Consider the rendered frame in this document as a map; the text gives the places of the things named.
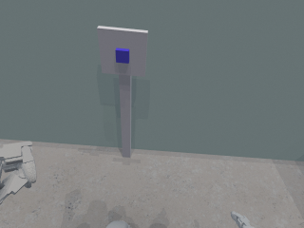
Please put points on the panel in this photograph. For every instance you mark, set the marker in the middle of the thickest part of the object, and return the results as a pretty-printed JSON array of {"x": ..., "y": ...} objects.
[{"x": 110, "y": 38}]

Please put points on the button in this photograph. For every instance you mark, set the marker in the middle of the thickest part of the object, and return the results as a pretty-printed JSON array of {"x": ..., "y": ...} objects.
[{"x": 122, "y": 55}]

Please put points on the left robot hand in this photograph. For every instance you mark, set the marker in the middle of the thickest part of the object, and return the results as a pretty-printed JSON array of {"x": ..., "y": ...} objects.
[{"x": 16, "y": 157}]

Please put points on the right robot hand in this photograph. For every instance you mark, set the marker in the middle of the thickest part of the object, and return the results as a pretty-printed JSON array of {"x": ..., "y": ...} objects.
[{"x": 241, "y": 221}]

